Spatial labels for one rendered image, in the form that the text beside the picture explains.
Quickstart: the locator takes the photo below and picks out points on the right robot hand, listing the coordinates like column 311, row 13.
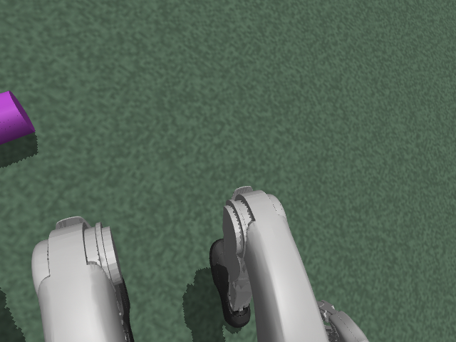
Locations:
column 343, row 328

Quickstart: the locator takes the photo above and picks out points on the right robot foot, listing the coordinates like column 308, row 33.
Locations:
column 220, row 276

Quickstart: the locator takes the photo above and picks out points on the can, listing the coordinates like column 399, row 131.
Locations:
column 14, row 122

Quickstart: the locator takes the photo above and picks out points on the left robot foot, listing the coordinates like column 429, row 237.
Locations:
column 126, row 315

